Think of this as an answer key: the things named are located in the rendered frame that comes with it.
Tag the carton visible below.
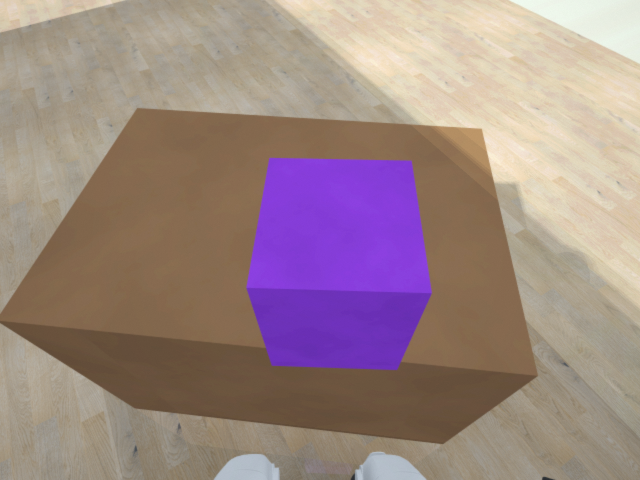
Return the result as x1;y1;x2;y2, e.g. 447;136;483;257
246;158;432;370

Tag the pedestal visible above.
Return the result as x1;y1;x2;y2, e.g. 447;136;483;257
0;108;538;444

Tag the robot right thigh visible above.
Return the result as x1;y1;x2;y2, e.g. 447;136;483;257
355;454;426;480

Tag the right robot shin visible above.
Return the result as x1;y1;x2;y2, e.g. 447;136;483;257
363;452;385;464

